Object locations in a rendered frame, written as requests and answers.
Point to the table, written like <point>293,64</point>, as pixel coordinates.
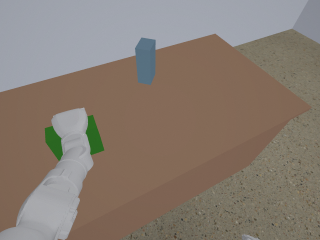
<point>208,113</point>

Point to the left robot hand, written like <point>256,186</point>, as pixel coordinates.
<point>69,121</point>

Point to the sponge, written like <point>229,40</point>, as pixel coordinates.
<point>54,141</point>

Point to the left robot forearm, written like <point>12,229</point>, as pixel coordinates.
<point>70,171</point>

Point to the left robot upper arm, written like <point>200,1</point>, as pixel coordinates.
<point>49,215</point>

